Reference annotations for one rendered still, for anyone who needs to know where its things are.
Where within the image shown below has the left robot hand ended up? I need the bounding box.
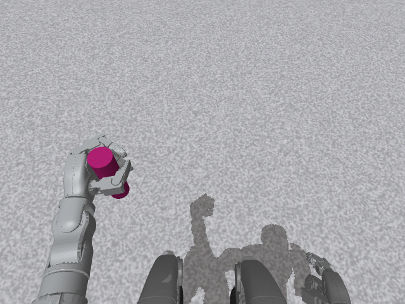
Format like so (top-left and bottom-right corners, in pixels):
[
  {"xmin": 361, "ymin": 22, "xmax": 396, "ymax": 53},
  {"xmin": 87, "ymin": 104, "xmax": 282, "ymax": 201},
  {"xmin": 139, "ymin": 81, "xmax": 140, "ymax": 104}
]
[{"xmin": 63, "ymin": 133, "xmax": 133, "ymax": 202}]

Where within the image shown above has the left robot arm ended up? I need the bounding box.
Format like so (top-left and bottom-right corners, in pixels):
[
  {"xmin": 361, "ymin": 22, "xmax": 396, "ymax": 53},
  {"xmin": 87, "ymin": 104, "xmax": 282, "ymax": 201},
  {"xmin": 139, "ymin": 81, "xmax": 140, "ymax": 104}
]
[{"xmin": 32, "ymin": 196, "xmax": 96, "ymax": 304}]

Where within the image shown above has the right robot hand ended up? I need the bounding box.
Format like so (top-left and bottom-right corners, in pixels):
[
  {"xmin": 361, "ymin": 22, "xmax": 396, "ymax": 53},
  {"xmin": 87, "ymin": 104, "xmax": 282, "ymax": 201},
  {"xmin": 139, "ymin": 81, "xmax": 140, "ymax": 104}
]
[{"xmin": 301, "ymin": 252, "xmax": 351, "ymax": 304}]

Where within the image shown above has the can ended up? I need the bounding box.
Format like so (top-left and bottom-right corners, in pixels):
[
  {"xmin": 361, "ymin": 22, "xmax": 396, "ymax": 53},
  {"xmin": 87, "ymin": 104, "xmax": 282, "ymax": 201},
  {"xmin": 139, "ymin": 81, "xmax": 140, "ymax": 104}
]
[{"xmin": 87, "ymin": 147, "xmax": 130, "ymax": 199}]

